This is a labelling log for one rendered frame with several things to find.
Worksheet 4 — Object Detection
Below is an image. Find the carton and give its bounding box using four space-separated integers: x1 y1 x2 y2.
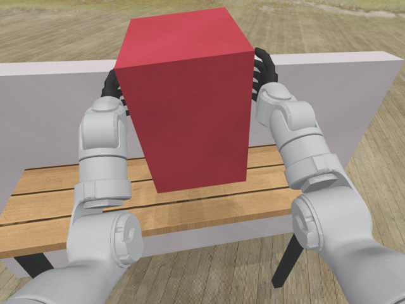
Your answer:
114 7 255 193

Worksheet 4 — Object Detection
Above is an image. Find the table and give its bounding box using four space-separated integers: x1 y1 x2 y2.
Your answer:
0 144 304 288

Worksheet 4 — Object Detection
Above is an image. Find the right robot upper arm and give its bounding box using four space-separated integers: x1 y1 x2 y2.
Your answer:
291 185 405 304

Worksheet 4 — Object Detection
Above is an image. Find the robot left hand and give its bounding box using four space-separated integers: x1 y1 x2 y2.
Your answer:
101 68 130 116

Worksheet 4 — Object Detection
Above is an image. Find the right robot forearm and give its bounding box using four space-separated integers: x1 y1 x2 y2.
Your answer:
255 82 373 233

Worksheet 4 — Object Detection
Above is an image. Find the left robot forearm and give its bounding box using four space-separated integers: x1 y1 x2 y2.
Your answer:
66 96 132 256

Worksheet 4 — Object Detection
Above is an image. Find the left robot upper arm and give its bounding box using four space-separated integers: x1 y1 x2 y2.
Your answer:
0 210 144 304

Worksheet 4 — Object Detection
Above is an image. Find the robot right hand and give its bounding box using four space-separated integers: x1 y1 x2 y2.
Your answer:
252 47 278 102

